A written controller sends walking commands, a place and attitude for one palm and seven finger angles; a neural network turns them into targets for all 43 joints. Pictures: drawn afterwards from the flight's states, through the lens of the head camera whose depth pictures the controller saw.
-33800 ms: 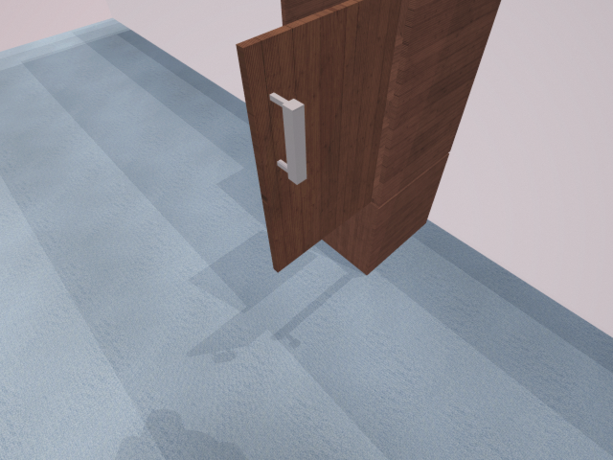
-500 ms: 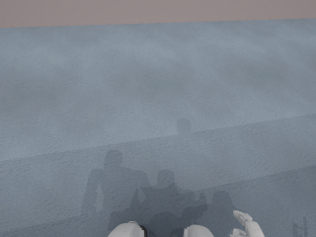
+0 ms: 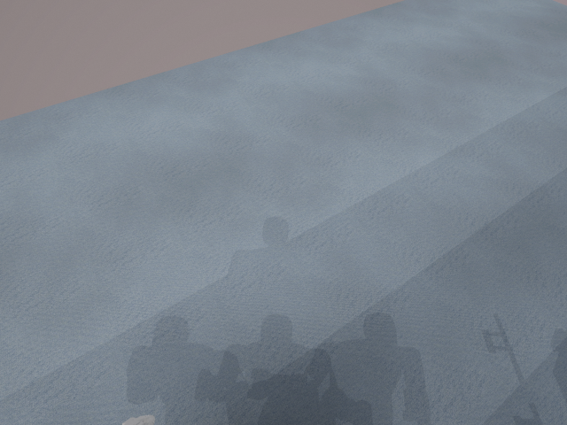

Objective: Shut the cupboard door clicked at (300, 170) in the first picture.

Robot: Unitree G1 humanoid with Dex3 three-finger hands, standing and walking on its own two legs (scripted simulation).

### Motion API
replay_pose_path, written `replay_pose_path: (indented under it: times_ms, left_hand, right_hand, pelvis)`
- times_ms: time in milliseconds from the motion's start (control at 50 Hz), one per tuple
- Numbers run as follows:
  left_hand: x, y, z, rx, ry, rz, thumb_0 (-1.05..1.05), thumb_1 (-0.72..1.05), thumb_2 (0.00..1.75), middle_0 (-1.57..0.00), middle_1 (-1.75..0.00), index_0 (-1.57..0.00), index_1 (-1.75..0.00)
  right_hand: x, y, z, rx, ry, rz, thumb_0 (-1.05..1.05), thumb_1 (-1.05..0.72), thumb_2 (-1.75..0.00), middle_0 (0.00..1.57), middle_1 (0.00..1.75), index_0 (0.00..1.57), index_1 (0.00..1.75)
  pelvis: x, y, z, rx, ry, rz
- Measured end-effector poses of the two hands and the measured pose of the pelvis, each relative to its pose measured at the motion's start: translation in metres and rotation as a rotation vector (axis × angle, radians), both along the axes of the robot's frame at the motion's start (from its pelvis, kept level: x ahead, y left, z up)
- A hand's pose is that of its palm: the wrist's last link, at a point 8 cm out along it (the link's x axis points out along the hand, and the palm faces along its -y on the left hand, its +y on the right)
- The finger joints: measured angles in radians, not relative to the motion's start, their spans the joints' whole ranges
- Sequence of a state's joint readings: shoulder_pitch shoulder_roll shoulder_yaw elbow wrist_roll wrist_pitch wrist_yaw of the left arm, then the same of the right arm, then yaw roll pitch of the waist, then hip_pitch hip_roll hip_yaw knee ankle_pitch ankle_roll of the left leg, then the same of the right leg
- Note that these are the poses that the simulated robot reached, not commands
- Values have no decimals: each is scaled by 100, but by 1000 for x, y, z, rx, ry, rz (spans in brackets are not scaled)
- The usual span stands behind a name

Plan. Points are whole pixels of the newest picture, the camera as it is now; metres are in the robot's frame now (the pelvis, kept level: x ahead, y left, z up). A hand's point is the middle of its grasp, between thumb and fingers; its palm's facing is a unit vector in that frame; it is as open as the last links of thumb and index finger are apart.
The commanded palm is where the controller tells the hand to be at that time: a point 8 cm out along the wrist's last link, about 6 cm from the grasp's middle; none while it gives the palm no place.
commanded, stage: turn to face it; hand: left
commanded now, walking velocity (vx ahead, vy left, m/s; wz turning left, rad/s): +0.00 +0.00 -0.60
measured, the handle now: out of the picture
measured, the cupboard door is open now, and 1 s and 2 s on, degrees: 57 57 57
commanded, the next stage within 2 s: none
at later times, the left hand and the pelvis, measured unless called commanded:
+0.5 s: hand (164, 424) +0.14 +0.20 -0.18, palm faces -0.23 -0.95 -0.21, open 7.4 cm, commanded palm none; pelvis +0.02 +0.02 -0.01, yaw -17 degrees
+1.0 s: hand (220, 387) +0.20 +0.11 -0.15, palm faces -0.54 -0.79 -0.29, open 7.4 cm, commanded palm none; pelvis +0.01 -0.01 +0.00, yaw -35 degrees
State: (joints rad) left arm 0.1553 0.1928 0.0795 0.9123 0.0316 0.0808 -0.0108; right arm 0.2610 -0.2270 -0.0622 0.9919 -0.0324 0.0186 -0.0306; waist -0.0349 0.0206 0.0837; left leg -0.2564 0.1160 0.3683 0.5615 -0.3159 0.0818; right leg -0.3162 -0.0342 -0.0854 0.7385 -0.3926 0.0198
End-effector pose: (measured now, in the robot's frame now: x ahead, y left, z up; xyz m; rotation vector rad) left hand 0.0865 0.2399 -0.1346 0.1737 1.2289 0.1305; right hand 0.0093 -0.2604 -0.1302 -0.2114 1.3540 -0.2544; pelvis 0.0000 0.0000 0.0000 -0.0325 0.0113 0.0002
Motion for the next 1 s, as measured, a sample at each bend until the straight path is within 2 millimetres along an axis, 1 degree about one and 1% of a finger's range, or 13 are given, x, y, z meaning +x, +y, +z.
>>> replay_pose_path:
  times_ms: [80,140,200,300,420,480,580,660,760,840,880,940,1000]
  left_hand:
    - [31,-14,3,42,-67,-74,0,91,90,-20,-30,-19,-29]
    - [39,-22,10,62,-82,-107,0,90,89,-20,-30,-20,-29]
    - [41,-26,13,70,-63,-131,0,90,89,-20,-30,-20,-29]
    - [44,-26,11,50,-35,-167,0,90,89,-20,-30,-20,-29]
    - [51,-7,-7,14,2,-197,0,90,89,-20,-30,-20,-30]
    - [60,3,-16,6,24,-218,0,90,89,-20,-30,-20,-30]
    - [81,8,-6,2,25,-284,0,90,89,-20,-30,-20,-29]
    - [100,1,3,5,6,-342,0,91,90,-20,-30,-19,-29]
    - [122,-25,11,27,-21,-440,0,91,90,-20,-30,-19,-29]
    - [136,-56,11,56,-74,-526,0,91,90,-20,-30,-19,-29]
    - [137,-68,14,69,-88,-555,0,91,90,-20,-30,-19,-29]
    - [132,-80,20,80,-74,-579,0,90,89,-20,-30,-20,-29]
    - [129,-88,22,81,-43,-605,0,90,89,-20,-30,-20,-29]
  right_hand:
    - [-29,-17,-16,23,45,-80,0,-91,-90,20,30,20,29]
    - [-34,-21,-16,35,57,-116,1,-91,-90,20,30,20,29]
    - [-25,-20,-11,44,17,-134,1,-91,-90,20,30,19,29]
    - [2,-11,-2,45,-76,-143,1,-91,-90,20,30,20,29]
    - [37,6,5,4,-189,-153,0,-91,-90,20,30,20,29]
    - [40,16,11,-23,-224,-154,0,-91,-90,20,30,20,29]
    - [20,26,24,-39,-207,-194,0,-91,-90,20,30,20,30]
    - [-6,26,24,-38,-170,-257,0,-91,-90,20,30,20,30]
    - [-47,19,11,-19,-131,-360,0,-90,-90,20,30,20,30]
    - [-83,5,-13,7,-108,-448,0,-90,-90,20,30,20,30]
    - [-97,0,-21,14,-81,-485,0,-91,-90,20,30,20,30]
    - [-105,-5,-17,18,-64,-525,1,-91,-90,20,30,20,29]
    - [-104,-7,-8,16,-86,-549,1,-91,-90,20,30,20,29]
  pelvis:
    - [2,-15,-10,13,1,-52]
    - [2,-19,-7,15,0,-85]
    - [3,-21,-1,24,2,-119]
    - [7,-16,2,33,4,-168]
    - [16,7,-5,26,7,-240]
    - [18,17,-8,26,3,-284]
    - [19,23,3,0,1,-346]
    - [17,23,8,-10,4,-395]
    - [13,15,4,2,3,-463]
    - [7,-2,-10,32,-2,-517]
    - [5,-5,-12,26,-2,-538]
    - [4,-9,-5,36,-1,-569]
    - [5,-13,2,50,2,-605]
